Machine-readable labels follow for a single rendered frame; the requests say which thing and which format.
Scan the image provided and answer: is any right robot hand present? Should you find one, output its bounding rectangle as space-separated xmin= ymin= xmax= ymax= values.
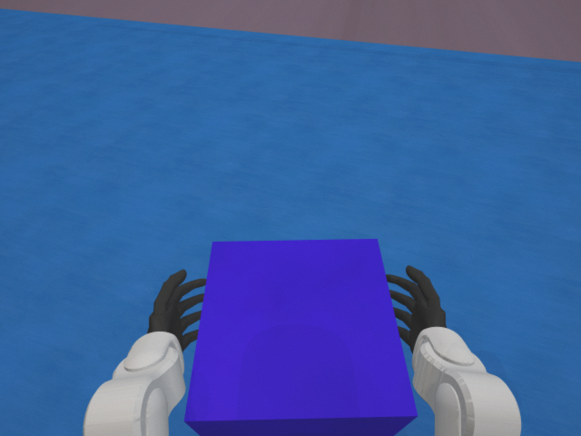
xmin=386 ymin=265 xmax=447 ymax=354

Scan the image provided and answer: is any robot right forearm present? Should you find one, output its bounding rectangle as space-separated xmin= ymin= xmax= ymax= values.
xmin=412 ymin=327 xmax=521 ymax=436

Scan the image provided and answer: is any carton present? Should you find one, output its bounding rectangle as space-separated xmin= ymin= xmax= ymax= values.
xmin=184 ymin=239 xmax=418 ymax=436

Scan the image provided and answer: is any robot left forearm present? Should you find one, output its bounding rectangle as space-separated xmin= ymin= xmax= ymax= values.
xmin=83 ymin=332 xmax=186 ymax=436

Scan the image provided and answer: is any left robot hand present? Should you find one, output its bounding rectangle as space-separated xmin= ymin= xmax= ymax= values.
xmin=147 ymin=270 xmax=207 ymax=352

